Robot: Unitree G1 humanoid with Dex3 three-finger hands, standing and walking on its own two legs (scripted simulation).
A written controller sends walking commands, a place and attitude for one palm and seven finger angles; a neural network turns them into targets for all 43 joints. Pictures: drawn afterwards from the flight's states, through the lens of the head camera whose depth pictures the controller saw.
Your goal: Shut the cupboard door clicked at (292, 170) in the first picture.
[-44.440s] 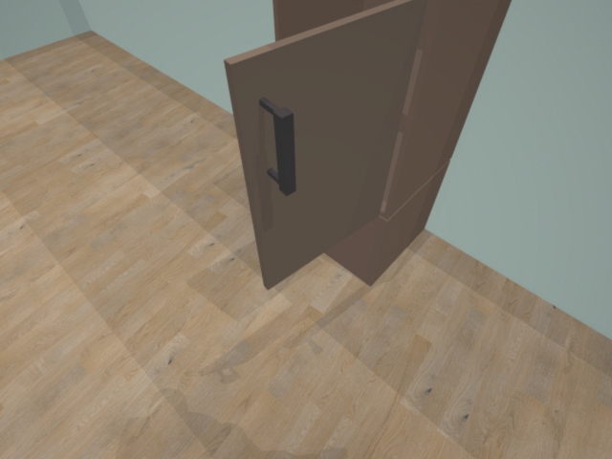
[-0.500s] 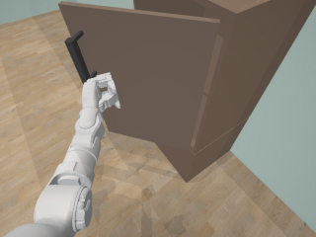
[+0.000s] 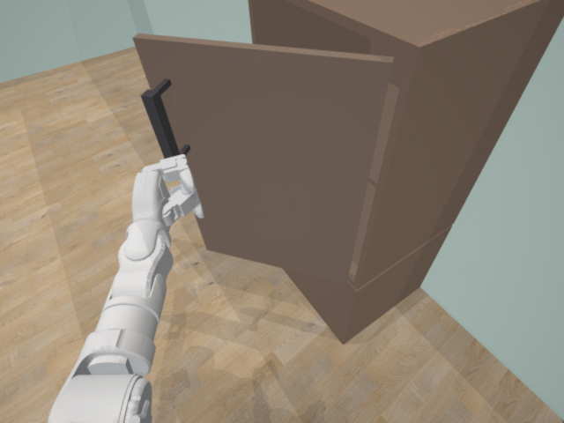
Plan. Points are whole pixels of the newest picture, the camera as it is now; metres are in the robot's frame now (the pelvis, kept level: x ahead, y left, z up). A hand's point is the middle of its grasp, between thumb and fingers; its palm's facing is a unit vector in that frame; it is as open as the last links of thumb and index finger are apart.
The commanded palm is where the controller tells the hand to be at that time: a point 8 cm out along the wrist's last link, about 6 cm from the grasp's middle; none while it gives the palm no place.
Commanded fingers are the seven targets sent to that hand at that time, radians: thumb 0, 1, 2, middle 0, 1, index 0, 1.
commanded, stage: draw the hand back to the body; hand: left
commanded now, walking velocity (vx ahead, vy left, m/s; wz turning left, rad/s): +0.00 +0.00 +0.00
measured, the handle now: (170, 126) +0.59 +0.22 +0.12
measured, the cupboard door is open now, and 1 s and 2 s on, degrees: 39 39 39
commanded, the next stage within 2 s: step back with the hand held close in 1.32 s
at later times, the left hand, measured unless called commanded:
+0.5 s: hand (101, 276) +0.26 +0.21 +0.14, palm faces +0.22 -0.95 -0.22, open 3.3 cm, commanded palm +0.22 +0.26 +0.17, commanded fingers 0.00 0.90 0.90 -0.78 -0.93 -0.78 -0.93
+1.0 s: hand out of the picture +0.17 +0.29 +0.18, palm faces +0.47 -0.77 -0.44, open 6.6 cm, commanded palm +0.13 +0.32 +0.19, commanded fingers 0.00 0.90 0.90 -0.20 -0.30 -0.20 -0.30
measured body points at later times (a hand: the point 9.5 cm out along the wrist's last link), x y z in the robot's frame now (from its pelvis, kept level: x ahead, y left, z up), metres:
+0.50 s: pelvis -0.01 +0.01 +0.02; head -0.03 +0.00 +0.47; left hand +0.24 +0.26 +0.16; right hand +0.21 -0.19 -0.05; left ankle +0.00 +0.10 -0.72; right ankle -0.01 -0.08 -0.72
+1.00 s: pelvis +0.01 +0.02 +0.02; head -0.02 -0.01 +0.47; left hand +0.14 +0.33 +0.21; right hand +0.20 -0.20 -0.07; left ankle +0.00 +0.10 -0.72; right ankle -0.01 -0.08 -0.72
